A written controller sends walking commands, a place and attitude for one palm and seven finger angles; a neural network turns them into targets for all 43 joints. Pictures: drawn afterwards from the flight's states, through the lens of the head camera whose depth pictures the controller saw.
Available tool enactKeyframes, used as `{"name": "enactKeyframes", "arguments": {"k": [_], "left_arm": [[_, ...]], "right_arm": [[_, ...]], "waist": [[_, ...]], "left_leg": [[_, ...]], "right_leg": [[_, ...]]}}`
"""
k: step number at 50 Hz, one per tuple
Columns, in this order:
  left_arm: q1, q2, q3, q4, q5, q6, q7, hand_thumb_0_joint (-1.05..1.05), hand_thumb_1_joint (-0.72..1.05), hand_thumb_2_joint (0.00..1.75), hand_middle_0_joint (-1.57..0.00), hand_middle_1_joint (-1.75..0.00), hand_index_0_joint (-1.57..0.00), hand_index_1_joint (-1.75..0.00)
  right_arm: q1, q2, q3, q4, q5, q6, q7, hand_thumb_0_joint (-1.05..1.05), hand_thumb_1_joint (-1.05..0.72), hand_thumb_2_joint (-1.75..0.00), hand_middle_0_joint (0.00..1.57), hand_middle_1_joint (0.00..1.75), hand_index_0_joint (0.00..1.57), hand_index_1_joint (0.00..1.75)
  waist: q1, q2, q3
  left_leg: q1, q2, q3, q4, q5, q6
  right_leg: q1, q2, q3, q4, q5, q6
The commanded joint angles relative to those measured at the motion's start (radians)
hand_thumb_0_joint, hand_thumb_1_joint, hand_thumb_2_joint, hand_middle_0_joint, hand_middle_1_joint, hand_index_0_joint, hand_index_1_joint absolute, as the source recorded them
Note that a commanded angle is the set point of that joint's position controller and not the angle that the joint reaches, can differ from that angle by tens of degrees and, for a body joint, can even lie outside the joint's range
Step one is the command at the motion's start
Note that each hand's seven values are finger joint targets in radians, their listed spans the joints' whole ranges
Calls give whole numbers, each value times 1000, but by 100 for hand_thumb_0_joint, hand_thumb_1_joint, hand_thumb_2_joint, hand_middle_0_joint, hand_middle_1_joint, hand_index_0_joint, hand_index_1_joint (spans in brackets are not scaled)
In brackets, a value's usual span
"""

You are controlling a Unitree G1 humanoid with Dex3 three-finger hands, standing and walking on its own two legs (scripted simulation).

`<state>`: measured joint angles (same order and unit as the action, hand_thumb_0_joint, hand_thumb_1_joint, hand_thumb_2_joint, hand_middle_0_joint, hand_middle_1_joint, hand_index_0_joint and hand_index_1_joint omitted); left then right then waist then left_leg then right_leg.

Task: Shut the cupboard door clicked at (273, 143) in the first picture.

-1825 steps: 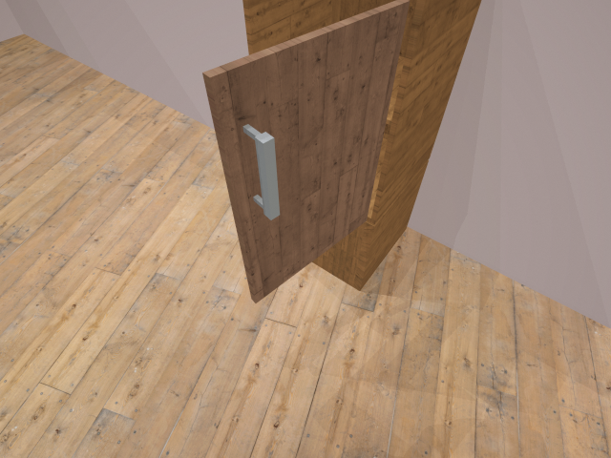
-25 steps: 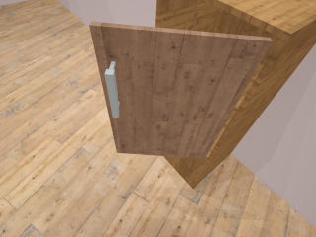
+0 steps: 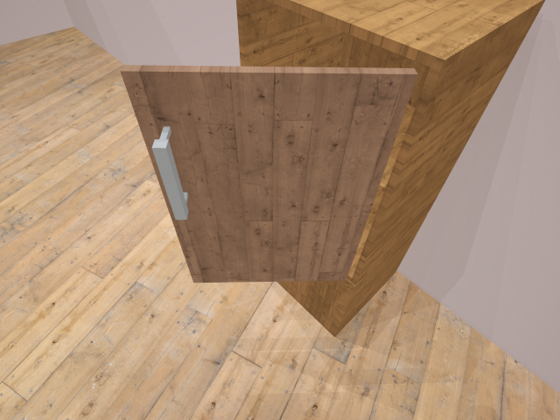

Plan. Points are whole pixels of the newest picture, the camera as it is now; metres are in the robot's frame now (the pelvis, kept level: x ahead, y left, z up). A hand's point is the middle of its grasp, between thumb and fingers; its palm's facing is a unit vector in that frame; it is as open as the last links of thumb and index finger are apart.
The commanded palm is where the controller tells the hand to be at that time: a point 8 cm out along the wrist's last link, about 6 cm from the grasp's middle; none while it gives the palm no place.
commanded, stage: come to a stop and stand still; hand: left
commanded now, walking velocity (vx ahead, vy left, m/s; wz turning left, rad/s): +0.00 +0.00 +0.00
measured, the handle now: (174, 175) +0.48 +0.20 +0.07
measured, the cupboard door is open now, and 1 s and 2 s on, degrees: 48 48 48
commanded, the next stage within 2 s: look again from close up in 0.34 s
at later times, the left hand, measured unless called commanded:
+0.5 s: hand out of the picture +0.00 +0.15 -0.18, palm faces +0.01 -0.99 -0.15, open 7.4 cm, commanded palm none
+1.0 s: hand out of the picture +0.05 +0.22 -0.18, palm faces -0.03 -0.97 -0.26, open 7.4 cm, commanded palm none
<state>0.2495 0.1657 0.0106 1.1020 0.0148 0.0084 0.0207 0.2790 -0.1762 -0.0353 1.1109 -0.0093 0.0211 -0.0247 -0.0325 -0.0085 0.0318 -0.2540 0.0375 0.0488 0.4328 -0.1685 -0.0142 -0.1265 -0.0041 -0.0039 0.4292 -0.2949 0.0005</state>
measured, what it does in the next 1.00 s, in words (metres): stands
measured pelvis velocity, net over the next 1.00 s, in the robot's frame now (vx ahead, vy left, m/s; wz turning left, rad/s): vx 0.03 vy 0.02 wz -0.03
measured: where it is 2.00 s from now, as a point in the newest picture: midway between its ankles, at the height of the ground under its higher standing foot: outside the picture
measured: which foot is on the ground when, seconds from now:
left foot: down 0.00-1.00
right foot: down 0.00-1.00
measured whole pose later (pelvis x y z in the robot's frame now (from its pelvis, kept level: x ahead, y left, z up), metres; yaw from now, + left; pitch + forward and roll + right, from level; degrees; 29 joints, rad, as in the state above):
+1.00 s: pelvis +0.03 +0.02 -0.01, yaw -2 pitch +0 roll +1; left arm 0.26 0.22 -0.01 1.05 0.02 -0.01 0.04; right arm 0.21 -0.18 0.00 1.05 -0.01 -0.02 -0.02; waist 0.01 -0.01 0.04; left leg -0.26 0.01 0.08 0.52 -0.26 0.02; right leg -0.14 -0.04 0.04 0.51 -0.37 0.03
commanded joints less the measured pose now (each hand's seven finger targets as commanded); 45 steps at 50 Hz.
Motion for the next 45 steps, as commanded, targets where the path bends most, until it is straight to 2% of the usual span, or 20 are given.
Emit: {"name": "enactKeyframes", "arguments": {"k": [1, 6, 9, 17, 21, 22, 23, 24, 25, 27, 29, 30, 31, 34, 35, 38, 42, 45], "left_arm": [[32, 104, 14, -22, -8, -16, 9, 0, 90, 90, -20, -30, -20, -30], [51, 94, 13, -6, -10, -14, 12, 0, 90, 90, -20, -30, -20, -30], [57, 87, 12, -2, -11, -14, 13, 0, 90, 90, -20, -30, -20, -30], [93, 68, 13, 6, -9, -21, 18, 0, 90, 90, -20, -30, -20, -30], [100, 59, 12, 10, -7, -18, 19, 0, 90, 90, -20, -30, -20, -30], [196, 82, 6, 27, 12, -57, 57, 0, 90, 90, -20, -30, -20, -30], [123, 127, 11, -26, 7, -66, 51, 0, 90, 90, -20, -30, -20, -30], [84, 113, 8, -47, 6, -67, 45, 0, 90, 90, -20, -30, -20, -30], [90, 93, 8, -55, 6, -72, 42, 0, 90, 90, -20, -30, -20, -30], [111, 84, 6, -58, 3, -61, 38, 0, 90, 90, -20, -30, -20, -30], [115, 73, 2, -61, 2, -47, 36, 0, 90, 90, -20, -30, -20, -30], [119, 70, 1, -62, 5, -45, 35, 0, 90, 90, -20, -30, -20, -30], [116, 80, 1, -67, 3, -38, 33, 0, 90, 90, -20, -30, -20, -30], [106, 90, -1, -78, 3, -29, 27, 0, 90, 90, -20, -30, -20, -30], [106, 94, -1, -80, 6, -30, 27, 0, 90, 90, -20, -30, -20, -30], [97, 114, -2, -87, 2, -27, 23, 0, 90, 90, -20, -30, -20, -30], [85, 144, 2, -91, 1, -30, 23, 0, 90, 90, -20, -30, -20, -30], [75, 162, 4, -93, 2, -30, 22, 0, 90, 90, -20, -30, -20, -30]], "right_arm": [[43, -77, 1, -6, -4, -22, -1, 0, -90, -90, 20, 30, 20, 30], [65, -63, 7, 17, -5, -20, -6, 0, -90, -90, 20, 30, 20, 30], [76, -59, 7, 25, -5, -20, -8, 0, -90, -90, 20, 30, 20, 30], [75, -53, 7, 29, -2, -29, -14, 0, -90, -90, 20, 30, 20, 30], [65, -51, 6, 28, -1, -27, -17, 0, -90, -90, 20, 30, 20, 30], [-66, -69, 12, -59, 5, -51, -2, 0, -90, -90, 20, 30, 20, 30], [15, -12, 15, -83, 0, -42, 5, 0, -90, -90, 20, 30, 20, 30], [52, -24, 11, -79, -3, -39, 6, 0, -90, -90, 20, 30, 20, 30], [64, -26, 17, -80, -8, -51, 7, 0, -90, -90, 20, 30, 20, 30], [57, -59, 14, -96, -3, -54, 2, 0, -90, -90, 20, 30, 20, 30], [44, -80, 14, -112, -3, -50, -1, 0, -90, -90, 20, 30, 20, 30], [37, -80, 15, -112, -6, -54, -2, 0, -90, -90, 20, 30, 20, 30], [29, -86, 16, -119, -5, -49, -1, 0, -90, -90, 20, 30, 20, 30], [8, -106, 13, -131, -6, -45, 3, 0, -90, -90, 20, 30, 20, 30], [3, -103, 14, -128, -7, -47, 3, 0, -90, -90, 20, 30, 20, 30], [-15, -123, 13, -131, -7, -46, 5, 0, -90, -90, 20, 30, 20, 30], [-25, -137, 13, -123, -5, -52, 4, 0, -90, -90, 20, 30, 20, 30], [-41, -147, 13, -114, -4, -53, 2, 0, -90, -90, 20, 30, 20, 30]], "waist": [[12, -30, 42], [18, -4, 66], [18, -11, 73], [22, -6, 18], [22, -1, 49], [74, 45, 67], [-11, 51, 8], [-16, 49, -24], [-4, 60, -41], [9, 49, -62], [14, 9, -12], [22, 39, 16], [23, 35, 30], [26, 10, 56], [31, 31, 62], [32, 8, 34], [35, 5, -26], [38, 6, -19]], "left_leg": [[90, 63, -60, -57, 74, 3], [72, 63, -54, -66, 58, -2], [75, 63, -54, -67, 52, -3], [109, 76, -54, -49, 140, 4], [105, 76, -56, -53, 134, 6], [37, 62, -7, 194, 142, -6], [8, 33, -29, 146, -89, 8], [24, 38, -33, 112, -74, 12], [44, 46, -45, 96, 55, 18], [63, 64, -60, 100, 172, 33], [43, 73, -75, 74, 141, 43], [29, 74, -75, 65, 160, 47], [18, 70, -86, 47, 104, 49], [8, 69, -95, 9, 12, 53], [2, 67, -93, 2, 27, 56], [34, 67, -91, -9, 14, 56], [82, 68, -78, 11, 149, 57], [87, 69, -69, 13, 188, 57]], "right_leg": [[-115, -108, 95, -158, 69, -42], [-98, -104, 94, -170, 60, -43], [-102, -102, 92, -172, 49, -44], [-44, -98, 74, -128, 238, -40], [-58, -94, 69, -128, 224, -36], [-108, -156, 155, -123, 639, 5], [-70, -179, 145, -72, 532, -45], [-87, -140, 118, -42, 337, -62], [-71, -113, 91, -3, 418, -64], [-64, -80, 66, 25, 323, -52], [-98, -64, 61, 19, 188, -45], [-105, -61, 60, 18, 178, -44], [-114, -56, 64, 16, 108, -43], [-142, -54, 64, 6, 18, -36], [-133, -55, 62, 7, 36, -36], [-137, -61, 64, 6, 36, -30], [-97, -73, 64, 18, 145, -23], [-91, -77, 65, 13, 185, -21]]}}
